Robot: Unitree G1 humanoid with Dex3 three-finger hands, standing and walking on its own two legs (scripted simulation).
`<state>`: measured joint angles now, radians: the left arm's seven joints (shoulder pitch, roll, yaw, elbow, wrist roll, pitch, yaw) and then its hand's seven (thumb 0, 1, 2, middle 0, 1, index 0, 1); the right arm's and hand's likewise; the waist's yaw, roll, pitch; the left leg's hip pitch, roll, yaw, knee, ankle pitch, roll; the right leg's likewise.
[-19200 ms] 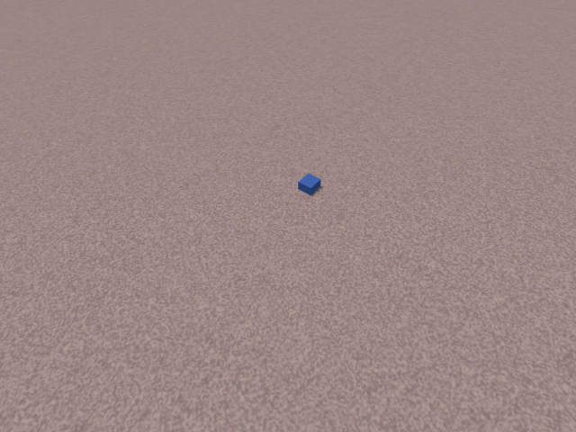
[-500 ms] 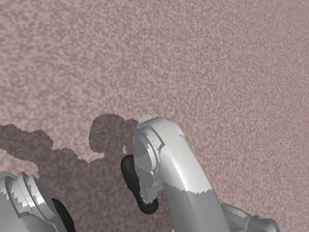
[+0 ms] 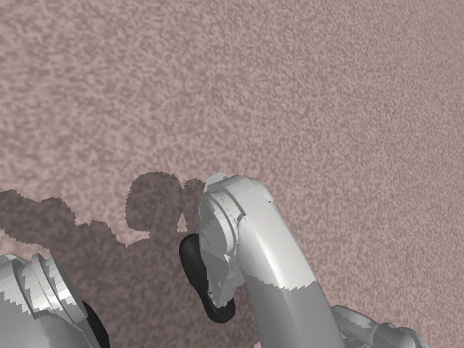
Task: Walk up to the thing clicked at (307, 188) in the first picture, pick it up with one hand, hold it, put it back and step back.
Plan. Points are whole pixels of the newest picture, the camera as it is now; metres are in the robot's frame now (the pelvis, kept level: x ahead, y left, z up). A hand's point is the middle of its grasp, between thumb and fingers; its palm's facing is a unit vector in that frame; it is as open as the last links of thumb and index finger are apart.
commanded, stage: close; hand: left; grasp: from above
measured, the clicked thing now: out of the picture +0.37 +0.34 -0.27
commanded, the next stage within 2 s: settle in 1.40 s
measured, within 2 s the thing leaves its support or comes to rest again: leaves its support in 1.82 s
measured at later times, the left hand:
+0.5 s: hand out of the picture +0.38 +0.33 -0.25, palm faces +0.06 -0.49 -0.87, open 11.9 cm
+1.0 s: hand out of the picture +0.38 +0.33 -0.25, palm faces +0.07 -0.49 -0.87, open 11.5 cm
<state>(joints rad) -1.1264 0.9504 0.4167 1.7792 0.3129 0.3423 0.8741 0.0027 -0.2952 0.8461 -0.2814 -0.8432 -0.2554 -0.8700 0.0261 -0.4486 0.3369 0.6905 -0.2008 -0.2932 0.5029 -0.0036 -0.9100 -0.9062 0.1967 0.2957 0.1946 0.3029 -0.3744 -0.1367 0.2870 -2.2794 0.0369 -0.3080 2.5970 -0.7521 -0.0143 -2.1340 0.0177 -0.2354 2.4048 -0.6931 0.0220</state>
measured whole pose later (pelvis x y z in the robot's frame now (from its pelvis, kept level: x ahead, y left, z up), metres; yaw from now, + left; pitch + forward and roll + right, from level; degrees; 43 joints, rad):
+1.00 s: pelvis +0.00 +0.00 +0.00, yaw +0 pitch +23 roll -15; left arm -1.12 0.91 0.36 1.78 0.27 0.34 0.89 -0.01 -0.14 0.66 -0.40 -0.58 -0.51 -0.63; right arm 0.02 -0.44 0.33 0.73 -0.22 -0.32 0.49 0.00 -0.91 -0.91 0.20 0.30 0.19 0.30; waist -0.37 -0.13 0.27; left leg -2.27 0.03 -0.31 2.59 -0.75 -0.02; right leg -2.13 0.02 -0.24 2.40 -0.69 0.02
